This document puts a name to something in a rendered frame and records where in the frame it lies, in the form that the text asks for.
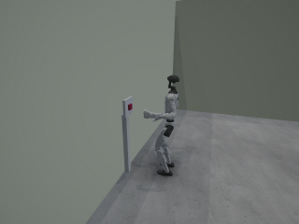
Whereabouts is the robot left upper arm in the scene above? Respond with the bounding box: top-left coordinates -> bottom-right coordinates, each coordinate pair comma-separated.
167,94 -> 177,117

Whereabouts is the left robot forearm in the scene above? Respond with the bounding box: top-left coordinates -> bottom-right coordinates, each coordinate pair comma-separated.
151,112 -> 176,119

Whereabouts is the humanoid robot head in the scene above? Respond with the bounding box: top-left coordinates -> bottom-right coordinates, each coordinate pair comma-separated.
167,75 -> 179,94

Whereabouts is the panel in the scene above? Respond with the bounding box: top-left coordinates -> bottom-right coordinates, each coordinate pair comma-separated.
121,96 -> 134,172

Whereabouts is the robot left hand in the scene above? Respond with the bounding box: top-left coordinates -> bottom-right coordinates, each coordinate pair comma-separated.
143,109 -> 152,119

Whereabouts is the button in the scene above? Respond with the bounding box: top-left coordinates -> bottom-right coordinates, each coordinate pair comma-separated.
128,104 -> 133,111

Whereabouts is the robot left thigh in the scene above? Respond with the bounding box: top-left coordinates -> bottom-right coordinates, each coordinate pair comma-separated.
155,126 -> 172,154

